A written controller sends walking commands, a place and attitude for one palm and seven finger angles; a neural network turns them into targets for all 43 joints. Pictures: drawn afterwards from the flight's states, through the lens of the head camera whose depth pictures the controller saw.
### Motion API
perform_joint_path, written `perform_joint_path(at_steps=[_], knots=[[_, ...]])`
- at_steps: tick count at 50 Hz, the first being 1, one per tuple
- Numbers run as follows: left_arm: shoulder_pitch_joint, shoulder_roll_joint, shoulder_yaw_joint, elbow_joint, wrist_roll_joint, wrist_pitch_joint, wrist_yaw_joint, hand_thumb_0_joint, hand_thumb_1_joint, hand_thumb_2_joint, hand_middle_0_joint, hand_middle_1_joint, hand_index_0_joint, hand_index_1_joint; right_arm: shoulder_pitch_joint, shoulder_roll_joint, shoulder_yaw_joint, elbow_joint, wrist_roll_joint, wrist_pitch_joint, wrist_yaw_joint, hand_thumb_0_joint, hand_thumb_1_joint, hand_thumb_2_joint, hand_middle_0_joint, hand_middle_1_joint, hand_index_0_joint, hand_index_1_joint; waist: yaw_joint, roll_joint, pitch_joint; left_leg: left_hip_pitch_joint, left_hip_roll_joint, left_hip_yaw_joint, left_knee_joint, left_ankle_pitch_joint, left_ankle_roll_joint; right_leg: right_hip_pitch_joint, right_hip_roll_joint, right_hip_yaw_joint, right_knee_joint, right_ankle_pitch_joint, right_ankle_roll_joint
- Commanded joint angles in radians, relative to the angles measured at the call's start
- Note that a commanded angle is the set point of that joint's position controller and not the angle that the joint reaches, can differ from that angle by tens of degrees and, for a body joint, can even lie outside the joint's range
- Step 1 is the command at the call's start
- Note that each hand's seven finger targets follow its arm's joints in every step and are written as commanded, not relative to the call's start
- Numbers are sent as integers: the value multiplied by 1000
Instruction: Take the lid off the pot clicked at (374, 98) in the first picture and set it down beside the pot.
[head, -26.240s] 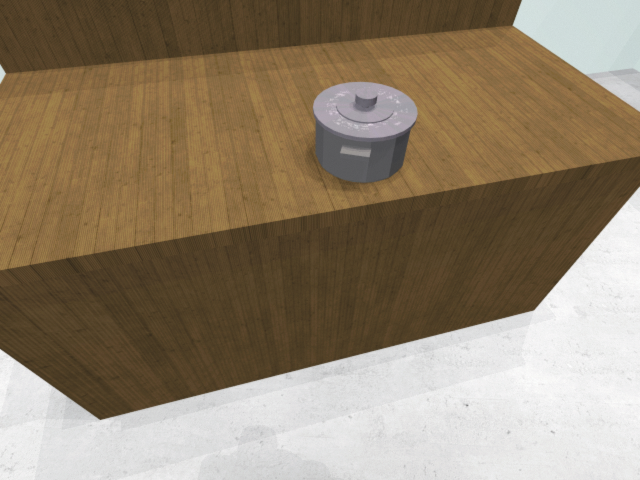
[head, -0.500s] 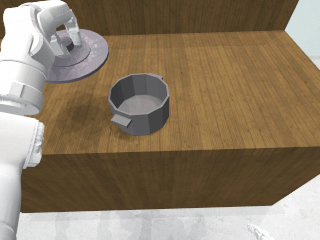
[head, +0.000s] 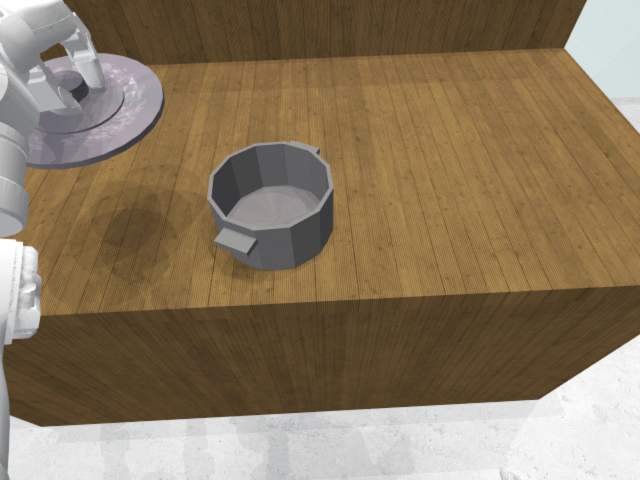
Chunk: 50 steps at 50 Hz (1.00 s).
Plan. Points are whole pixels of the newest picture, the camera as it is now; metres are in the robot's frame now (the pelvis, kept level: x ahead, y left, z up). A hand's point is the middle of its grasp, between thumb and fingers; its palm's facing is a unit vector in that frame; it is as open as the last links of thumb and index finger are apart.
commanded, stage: move the lid sideways beside the pot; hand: left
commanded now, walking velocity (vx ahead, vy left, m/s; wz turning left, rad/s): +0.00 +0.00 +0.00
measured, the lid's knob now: (66, 87) +0.50 +0.27 +0.24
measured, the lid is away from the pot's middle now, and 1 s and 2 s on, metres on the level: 0.21 0.24 0.24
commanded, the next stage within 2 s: lower the lid onto the table in 0.36 s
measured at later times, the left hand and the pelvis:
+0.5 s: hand (21, 98) +0.46 +0.29 +0.25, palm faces -0.24 -0.04 -0.97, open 6.7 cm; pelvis +0.00 +0.00 +0.00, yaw +1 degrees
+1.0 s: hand (49, 115) +0.48 +0.29 +0.22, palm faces -0.28 -0.11 -0.95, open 6.8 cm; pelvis +0.01 +0.00 +0.00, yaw +0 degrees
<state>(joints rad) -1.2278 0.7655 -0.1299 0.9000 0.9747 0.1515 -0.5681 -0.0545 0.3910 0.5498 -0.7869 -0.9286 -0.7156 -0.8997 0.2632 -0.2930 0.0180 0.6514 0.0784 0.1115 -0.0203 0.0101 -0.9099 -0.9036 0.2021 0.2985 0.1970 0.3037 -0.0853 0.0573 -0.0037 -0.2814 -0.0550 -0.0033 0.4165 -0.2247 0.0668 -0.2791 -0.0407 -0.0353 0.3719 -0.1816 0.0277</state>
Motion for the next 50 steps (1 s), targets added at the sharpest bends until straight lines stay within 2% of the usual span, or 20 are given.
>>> perform_joint_path(at_steps=[1,3,4,5,6,7,9,10,14,18,23,24,28,31,32,36,38,40,44,50], knots=[[-632,365,120,-277,22,-24,63,0,839,756,-944,-1023,-922,-1008,-12,-152,-47,-117,5,-29,-19,0,-900,-900,200,300,200,300,6,34,-491,249,15,-60,5,457,14,144,58,-13,6,304,-75],[-601,341,98,-283,2,-30,65,0,839,756,-944,-1023,-922,-1008,0,-163,-54,-115,4,-28,-17,0,-900,-900,200,300,200,300,-5,84,-473,277,17,-68,19,506,9,108,54,-13,-4,304,-78],[-619,389,139,-296,18,-35,66,0,839,756,-944,-1023,-922,-1008,3,-156,-53,-110,2,-26,-17,0,-900,-900,200,300,200,300,2,72,-494,284,23,-73,12,504,7,114,64,-15,-3,285,-74],[-608,359,119,-273,20,-36,59,0,839,756,-944,-1023,-922,-1008,-5,-153,-52,-112,1,-27,-21,0,-900,-900,200,300,200,300,-1,73,-477,279,18,-68,21,496,13,105,64,-17,-3,288,-75],[-582,399,153,-267,16,-38,61,0,839,756,-944,-1023,-922,-1008,3,-155,-51,-111,4,-24,-21,0,-900,-900,200,300,200,300,5,60,-479,269,20,-67,15,492,13,121,64,-16,-3,291,-75],[-552,383,139,-208,17,-38,56,0,839,756,-944,-1023,-922,-1008,0,-156,-48,-107,6,-20,-23,0,-900,-900,200,300,200,300,2,54,-437,246,19,-62,15,475,13,102,63,-21,-5,283,-76],[-573,364,113,-254,13,-44,57,0,839,756,-944,-1023,-922,-1008,6,-156,-50,-107,6,-13,-19,0,-900,-900,200,300,200,300,-3,75,-459,265,22,-65,11,487,7,100,65,-21,-9,271,-73],[-568,325,84,-207,13,-41,51,0,839,756,-944,-1023,-922,-1008,0,-156,-49,-100,8,-13,-22,0,-900,-900,200,300,200,300,-9,63,-409,250,23,-64,16,456,12,73,66,-27,-13,258,-74],[-619,373,97,-280,11,-63,57,0,839,756,-944,-1023,-922,-1008,5,-160,-47,-98,9,-8,-26,0,-900,-900,200,300,200,300,-9,76,-466,264,22,-61,4,425,12,103,66,-21,-15,248,-73],[-625,286,37,-314,-29,-72,51,0,839,756,-944,-1023,-922,-1008,13,-164,-55,-88,11,-24,-28,0,-900,-900,200,300,200,300,-25,115,-447,327,25,-84,22,484,6,40,65,-30,-29,231,-74],[-579,354,102,-217,-29,-82,54,0,839,756,-944,-1023,-922,-1008,30,-174,-47,-68,4,-23,-33,0,-900,-900,200,300,200,300,-17,72,-423,259,14,-72,9,400,10,73,60,-29,-27,230,-79],[-624,378,118,-169,-2,-57,57,0,839,756,-944,-1023,-922,-1008,30,-166,-43,-57,5,-25,-30,0,-900,-900,200,300,200,300,-9,60,-432,237,13,-69,-5,366,11,106,68,-28,-14,234,-76],[-629,276,30,-121,-18,-33,48,0,839,756,-944,-1023,-922,-1008,37,-172,-48,-56,10,-34,-23,0,-900,-900,200,300,200,300,-22,35,-384,216,16,-68,-7,361,7,76,59,-34,-19,238,-75],[-680,312,65,-219,17,-31,62,0,839,756,-944,-1023,-922,-1008,25,-159,-51,-76,2,-46,-21,0,-900,-900,200,300,200,300,-12,93,-492,296,18,-83,12,471,3,95,70,-25,-1,265,-77],[-676,281,42,-208,19,-31,60,0,839,756,-944,-1023,-922,-1008,30,-158,-51,-72,0,-48,-22,0,-900,-900,200,300,200,300,-19,105,-479,304,19,-83,16,486,1,78,71,-28,-5,266,-77],[-554,407,157,-113,22,-39,65,0,839,756,-944,-1023,-922,-1008,46,-167,-48,-79,1,-43,-21,0,-900,-900,200,300,200,300,3,-1,-465,216,15,-61,11,450,14,153,67,-18,7,316,-70],[-550,362,114,-117,7,-44,67,0,839,756,-944,-1023,-922,-1008,45,-175,-54,-83,-1,-36,-17,0,-900,-900,200,300,200,300,-7,27,-452,212,13,-62,16,466,9,133,57,-20,7,329,-74],[-572,373,124,-133,23,-43,68,0,839,756,-944,-1023,-922,-1008,40,-169,-55,-87,1,-35,-15,0,-900,-900,200,300,200,300,-3,32,-442,220,19,-65,15,476,12,127,67,-22,6,321,-72],[-562,436,174,-252,26,-57,80,0,839,756,-944,-1023,-922,-1008,40,-169,-59,-107,-3,-33,-11,0,-900,-900,200,300,200,300,6,79,-531,276,23,-74,28,579,7,153,69,-10,13,357,-71],[-475,372,135,-171,8,-50,69,0,839,756,-944,-1023,-922,-1008,34,-168,-60,-103,7,-21,-17,0,-900,-900,200,300,200,300,-11,48,-431,230,21,-54,31,488,20,111,69,-19,0,326,-67]])
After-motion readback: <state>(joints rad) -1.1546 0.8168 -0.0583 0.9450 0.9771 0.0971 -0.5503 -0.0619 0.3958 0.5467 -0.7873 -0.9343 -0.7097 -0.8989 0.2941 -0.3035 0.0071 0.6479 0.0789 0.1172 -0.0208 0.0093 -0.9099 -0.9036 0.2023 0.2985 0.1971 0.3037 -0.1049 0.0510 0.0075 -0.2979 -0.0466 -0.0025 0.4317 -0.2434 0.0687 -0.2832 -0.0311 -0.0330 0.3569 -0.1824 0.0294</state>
